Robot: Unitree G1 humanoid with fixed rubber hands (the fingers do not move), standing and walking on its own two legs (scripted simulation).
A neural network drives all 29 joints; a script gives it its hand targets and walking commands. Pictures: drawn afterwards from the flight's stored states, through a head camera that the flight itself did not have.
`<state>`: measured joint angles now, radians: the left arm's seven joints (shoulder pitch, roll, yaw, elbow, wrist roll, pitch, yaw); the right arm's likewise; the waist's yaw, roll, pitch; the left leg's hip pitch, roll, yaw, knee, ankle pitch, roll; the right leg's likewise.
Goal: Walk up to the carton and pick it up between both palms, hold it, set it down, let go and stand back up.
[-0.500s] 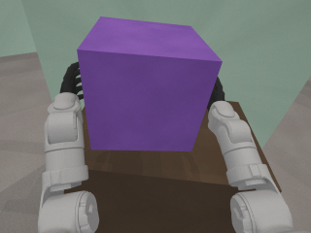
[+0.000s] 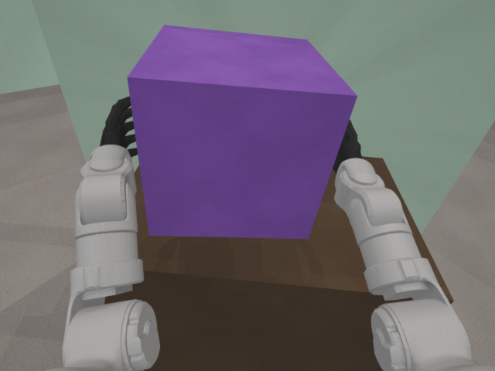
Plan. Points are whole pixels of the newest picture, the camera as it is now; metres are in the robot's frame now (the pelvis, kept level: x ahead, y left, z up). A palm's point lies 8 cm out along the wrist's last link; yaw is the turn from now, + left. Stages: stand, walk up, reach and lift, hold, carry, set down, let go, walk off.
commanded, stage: hold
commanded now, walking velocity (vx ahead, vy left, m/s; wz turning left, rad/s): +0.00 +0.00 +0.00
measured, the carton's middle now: (234, 129) +0.44 +0.01 +0.22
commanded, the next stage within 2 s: none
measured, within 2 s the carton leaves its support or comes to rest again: neither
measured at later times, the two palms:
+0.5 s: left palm (115, 155) +0.36 +0.19 +0.22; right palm (345, 165) +0.36 -0.16 +0.21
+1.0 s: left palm (113, 155) +0.36 +0.19 +0.22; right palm (343, 162) +0.36 -0.16 +0.21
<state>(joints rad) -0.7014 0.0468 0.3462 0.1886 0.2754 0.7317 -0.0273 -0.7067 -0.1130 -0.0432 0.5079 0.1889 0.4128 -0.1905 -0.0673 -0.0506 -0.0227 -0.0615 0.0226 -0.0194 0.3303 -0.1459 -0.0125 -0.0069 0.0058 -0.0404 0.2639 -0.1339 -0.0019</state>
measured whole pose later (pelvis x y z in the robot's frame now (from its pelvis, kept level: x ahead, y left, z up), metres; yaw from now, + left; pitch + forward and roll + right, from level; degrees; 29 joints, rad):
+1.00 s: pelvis +0.00 +0.00 +0.00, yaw +1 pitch -8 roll -1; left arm -0.68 0.04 0.35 0.15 0.31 0.74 -0.05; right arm -0.69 -0.08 -0.06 0.49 0.18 0.40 -0.20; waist -0.08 -0.07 -0.01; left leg -0.04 0.02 -0.03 0.33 -0.15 -0.01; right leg 0.03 0.01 -0.05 0.26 -0.14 0.00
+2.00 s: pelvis +0.00 +0.00 +0.00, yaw +1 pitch -9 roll -1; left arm -0.68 0.03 0.35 0.17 0.32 0.74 -0.04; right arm -0.69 -0.08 -0.08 0.52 0.16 0.38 -0.18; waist -0.08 -0.06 0.01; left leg -0.03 0.01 -0.03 0.34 -0.15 -0.01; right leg 0.04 0.00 -0.05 0.27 -0.14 0.00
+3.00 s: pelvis +0.00 +0.00 +0.00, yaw +1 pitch -9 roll -1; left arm -0.66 0.02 0.34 0.13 0.32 0.76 -0.03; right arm -0.67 -0.08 -0.06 0.49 0.18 0.39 -0.19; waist -0.08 -0.06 0.01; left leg -0.02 0.02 -0.02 0.33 -0.15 -0.01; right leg 0.04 0.00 -0.05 0.26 -0.14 0.00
